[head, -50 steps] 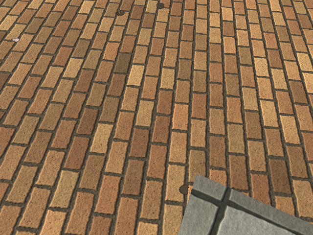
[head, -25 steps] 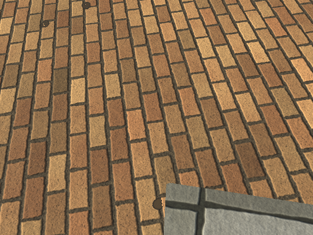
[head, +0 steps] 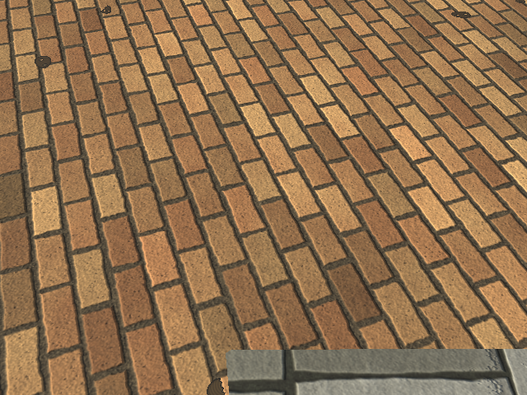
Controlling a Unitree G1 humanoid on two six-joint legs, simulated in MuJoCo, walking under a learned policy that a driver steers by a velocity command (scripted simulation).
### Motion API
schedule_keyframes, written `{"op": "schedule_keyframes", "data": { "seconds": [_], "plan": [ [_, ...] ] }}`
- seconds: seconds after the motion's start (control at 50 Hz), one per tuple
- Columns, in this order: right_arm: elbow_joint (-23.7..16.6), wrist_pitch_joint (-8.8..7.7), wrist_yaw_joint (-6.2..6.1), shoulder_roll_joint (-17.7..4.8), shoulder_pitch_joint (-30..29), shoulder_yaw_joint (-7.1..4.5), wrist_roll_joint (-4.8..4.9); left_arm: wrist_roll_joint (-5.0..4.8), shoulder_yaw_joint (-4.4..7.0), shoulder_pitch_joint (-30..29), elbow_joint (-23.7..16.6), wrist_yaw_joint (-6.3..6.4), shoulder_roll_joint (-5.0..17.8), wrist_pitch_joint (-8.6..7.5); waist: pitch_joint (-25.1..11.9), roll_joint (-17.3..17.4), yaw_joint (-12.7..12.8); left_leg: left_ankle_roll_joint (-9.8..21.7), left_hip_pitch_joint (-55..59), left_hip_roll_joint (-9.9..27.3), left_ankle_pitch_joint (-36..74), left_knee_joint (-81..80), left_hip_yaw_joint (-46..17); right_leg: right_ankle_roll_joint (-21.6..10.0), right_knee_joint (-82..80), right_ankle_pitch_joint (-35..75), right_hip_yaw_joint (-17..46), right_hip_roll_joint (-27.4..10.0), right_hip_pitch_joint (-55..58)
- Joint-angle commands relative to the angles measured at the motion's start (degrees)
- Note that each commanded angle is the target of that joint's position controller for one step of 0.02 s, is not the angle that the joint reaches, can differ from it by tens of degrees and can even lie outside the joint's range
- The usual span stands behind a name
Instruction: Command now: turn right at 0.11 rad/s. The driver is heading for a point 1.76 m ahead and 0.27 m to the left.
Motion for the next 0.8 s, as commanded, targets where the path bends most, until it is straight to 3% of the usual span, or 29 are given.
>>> {"op": "schedule_keyframes", "data": {
  "seconds": [0.02, 0.04, 0.06, 0.08, 0.1, 0.12, 0.16, 0.28, 0.44, 0.8],
  "plan": [
    [-2.3, -0.34, 0.06, -9.3, 0.1, -1.93, 0.99, -0.09, 0.63, 0.2, -2.8, -0.09, 3.3, -0.96, -4.4, 11.6, 1.0, 9.1, 6.3, 9.6, 22.5, -4.6, -9.7, -1.4, -20.2, 12.8, -3.6, 0.7, 7.0],
    [-1.7, -0.99, 0.25, -8.7, 1.7, -1.6, 0.85, 0.51, 0.76, 0.4, -2.9, 0.14, 4.9, -0.95, -5.0, 9.7, 0.6, 6.5, 3.7, 9.2, 19.5, -4.7, -9.9, -2.9, -21.6, 18.3, -0.3, -1.5, 11.9],
    [-2.0, -1.92, 0.71, -7.5, 1.7, -1.07, -0.46, 1.08, 1.15, 1.3, -3.3, 0.62, 7.9, -0.87, -7.0, 3.9, -0.3, 3.6, 0.2, 6.8, 15.3, -1.9, -7.1, -4.8, -18.1, 31.7, 4.3, -6.6, 17.0],
    [-1.7, -2.66, 1.15, -5.8, 3.9, -0.76, -0.84, 1.3, 1.41, 0.4, -1.8, 0.37, 8.5, -0.85, -7.7, -5.6, -3.3, 0.7, 1.5, 2.6, 6.1, -3.7, -2.1, -7.8, -14.3, 27.5, 4.1, -7.0, 13.4],
    [-1.2, -2.71, 1.17, -7.6, 0.4, -0.82, -1.29, 1.27, 0.84, -0.8, -2.6, -0.31, 5.1, -1.13, -6.2, -4.0, -0.3, -1.1, 3.4, 1.7, 4.2, -2.3, -1.0, -8.3, -15.2, 20.1, 3.8, -5.5, 9.8],
    [-1.1, -2.54, 1.19, -8.2, -1.7, -1.1, -0.96, 1.74, 0.3, -0.6, -2.2, -0.57, 3.6, -1.41, -4.6, -2.1, 0.4, -1.2, 2.9, 1.5, 3.9, -1.7, -0.8, -7.5, -16.0, 16.3, 3.6, -4.9, 8.1],
    [-0.9, -1.69, 0.7, -7.0, -2.5, -0.87, -0.64, 1.6, 0.35, -0.5, -1.6, -0.59, 4.4, -2.12, -2.0, -2.1, 0.4, -0.8, 2.9, 1.6, 6.0, -1.1, -0.8, -6.4, -16.2, 15.2, 3.2, -4.2, 5.4],
    [1.6, -1.0, 0.03, -6.4, -1.4, -0.93, -0.39, 1.38, -0.31, 0.5, -0.3, -0.07, 3.3, -2.9, -0.4, -1.2, 0.1, -1.1, 3.9, 1.6, 5.7, -1.3, -0.9, -5.8, -16.2, 12.8, 2.9, -3.5, 3.2],
    [5.6, -0.83, -0.57, -6.7, -0.7, -1.15, -0.11, 1.21, -0.62, 1.7, 2.3, 0.12, 2.7, -3.34, -0.5, 0.8, 0.2, -1.5, 4.5, 1.7, 6.4, -1.7, -1.1, -5.8, -15.9, 13.1, 2.0, -2.7, 3.8],
    [13.9, -0.21, -1.61, -5.8, 1.1, -0.98, 0.24, 0.79, -1.12, 4.5, 11.0, 0.79, 1.9, -3.53, 0.8, 1.2, 0.2, -1.2, 4.6, 1.3, 6.4, -3.0, -0.6, -5.2, -16.6, 13.9, -0.2, -1.2, 4.5]
  ]
}}
Keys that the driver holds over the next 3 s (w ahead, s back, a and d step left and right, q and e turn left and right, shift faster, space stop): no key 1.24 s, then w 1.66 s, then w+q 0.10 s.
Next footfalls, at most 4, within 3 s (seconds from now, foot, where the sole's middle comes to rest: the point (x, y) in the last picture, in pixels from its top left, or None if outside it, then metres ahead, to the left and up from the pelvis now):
0.04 right None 0.02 -0.15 -0.78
1.92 right None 0.41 -0.14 -0.78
2.46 left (222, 306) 0.73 0.10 -0.78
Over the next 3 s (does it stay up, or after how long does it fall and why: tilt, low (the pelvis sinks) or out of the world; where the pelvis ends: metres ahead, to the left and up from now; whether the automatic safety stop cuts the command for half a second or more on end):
stays up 0.86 -0.02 -0.01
